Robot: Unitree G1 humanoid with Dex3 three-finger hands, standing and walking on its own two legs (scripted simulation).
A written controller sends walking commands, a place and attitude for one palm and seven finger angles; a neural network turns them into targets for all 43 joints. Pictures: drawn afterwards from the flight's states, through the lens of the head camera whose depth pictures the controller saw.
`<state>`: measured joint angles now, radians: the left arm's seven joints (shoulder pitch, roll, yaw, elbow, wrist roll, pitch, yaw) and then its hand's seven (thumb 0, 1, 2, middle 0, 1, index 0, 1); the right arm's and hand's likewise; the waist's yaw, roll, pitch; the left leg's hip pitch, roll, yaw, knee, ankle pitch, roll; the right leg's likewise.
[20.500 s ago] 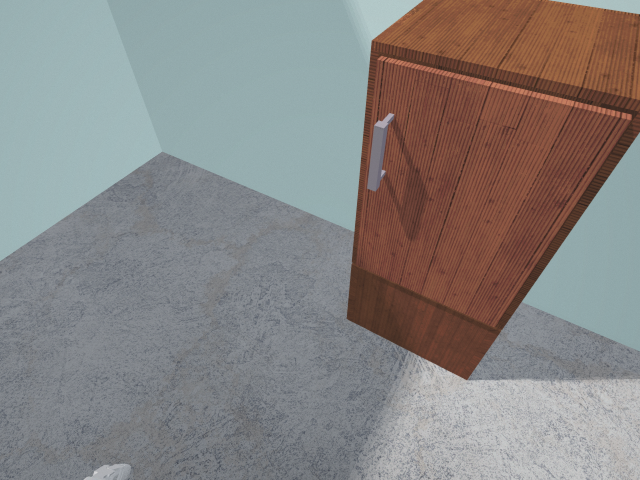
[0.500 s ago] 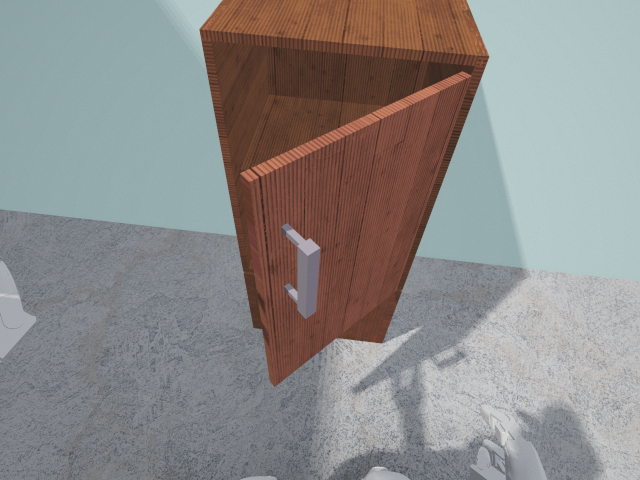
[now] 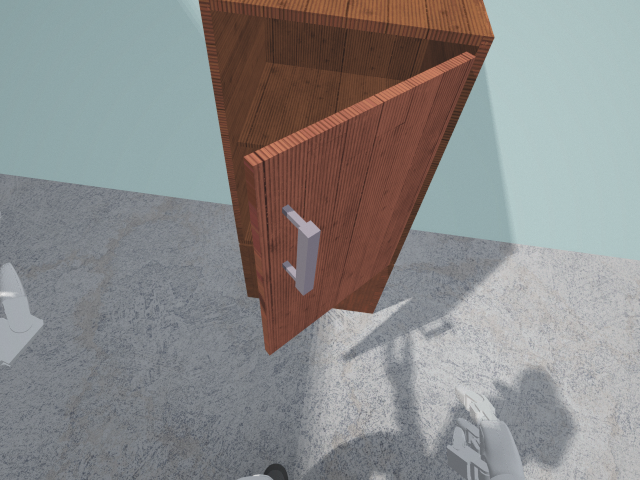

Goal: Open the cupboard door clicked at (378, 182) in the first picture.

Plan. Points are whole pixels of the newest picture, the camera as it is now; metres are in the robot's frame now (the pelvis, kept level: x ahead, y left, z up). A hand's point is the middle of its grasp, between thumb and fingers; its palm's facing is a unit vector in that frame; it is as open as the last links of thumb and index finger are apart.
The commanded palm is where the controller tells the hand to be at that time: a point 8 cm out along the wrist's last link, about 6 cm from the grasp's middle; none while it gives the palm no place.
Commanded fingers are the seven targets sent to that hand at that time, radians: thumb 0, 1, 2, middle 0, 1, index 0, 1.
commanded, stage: step back with the hand held close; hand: left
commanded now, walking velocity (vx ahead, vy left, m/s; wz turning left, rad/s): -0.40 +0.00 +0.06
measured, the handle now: (297, 252) +0.41 +0.07 +0.01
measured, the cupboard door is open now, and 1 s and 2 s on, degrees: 47 47 47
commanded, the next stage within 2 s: stop stepping back and stand still in 0.10 s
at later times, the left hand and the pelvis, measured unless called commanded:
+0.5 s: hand out of the picture +0.08 +0.21 +0.15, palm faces +0.45 -0.78 -0.43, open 7.4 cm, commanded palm +0.00 +0.25 +0.17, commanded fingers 0.00 0.90 0.90 -0.20 -0.30 -0.20 -0.30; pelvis -0.13 -0.06 +0.00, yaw +1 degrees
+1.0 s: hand out of the picture -0.01 +0.24 +0.15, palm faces +0.47 -0.79 -0.39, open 7.4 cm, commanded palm -0.07 +0.28 +0.17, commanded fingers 0.00 0.90 0.90 -0.20 -0.30 -0.20 -0.30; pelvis -0.21 -0.03 -0.02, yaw +2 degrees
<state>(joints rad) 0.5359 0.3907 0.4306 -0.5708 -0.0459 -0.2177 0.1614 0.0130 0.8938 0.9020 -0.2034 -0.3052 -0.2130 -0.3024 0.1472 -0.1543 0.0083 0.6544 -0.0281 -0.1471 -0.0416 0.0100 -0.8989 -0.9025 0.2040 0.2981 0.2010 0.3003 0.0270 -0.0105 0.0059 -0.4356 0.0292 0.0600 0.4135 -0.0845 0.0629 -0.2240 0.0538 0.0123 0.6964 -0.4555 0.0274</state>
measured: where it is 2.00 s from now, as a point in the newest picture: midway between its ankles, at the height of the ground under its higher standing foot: outside the picture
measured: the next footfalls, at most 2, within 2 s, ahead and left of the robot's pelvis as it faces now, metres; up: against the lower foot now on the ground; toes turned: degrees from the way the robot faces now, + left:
right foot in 0.16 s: -0.14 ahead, -0.14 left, +0.00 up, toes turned -3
left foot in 0.52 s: -0.15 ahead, +0.10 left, +0.00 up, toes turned +7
